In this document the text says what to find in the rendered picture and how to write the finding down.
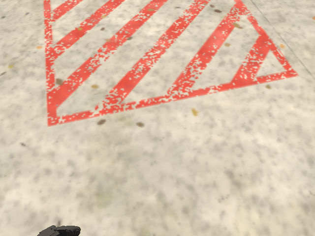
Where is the left robot hand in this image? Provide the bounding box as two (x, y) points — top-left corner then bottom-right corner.
(37, 225), (81, 236)

